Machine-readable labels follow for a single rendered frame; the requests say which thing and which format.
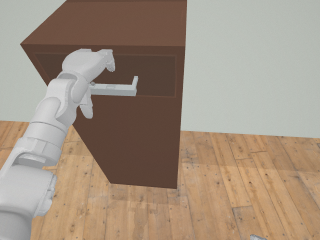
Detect cabinet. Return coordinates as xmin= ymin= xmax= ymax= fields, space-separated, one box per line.
xmin=20 ymin=0 xmax=187 ymax=189

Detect handle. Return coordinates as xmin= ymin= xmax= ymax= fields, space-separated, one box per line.
xmin=89 ymin=76 xmax=138 ymax=96

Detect drawer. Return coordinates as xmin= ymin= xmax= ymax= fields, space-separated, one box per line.
xmin=35 ymin=52 xmax=177 ymax=97

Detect left robot hand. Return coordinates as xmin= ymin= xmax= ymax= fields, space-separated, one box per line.
xmin=62 ymin=48 xmax=115 ymax=119

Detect robot left forearm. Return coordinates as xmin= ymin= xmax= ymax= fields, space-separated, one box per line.
xmin=0 ymin=70 xmax=88 ymax=185

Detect left robot upper arm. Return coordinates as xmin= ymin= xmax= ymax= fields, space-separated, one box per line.
xmin=0 ymin=163 xmax=58 ymax=240

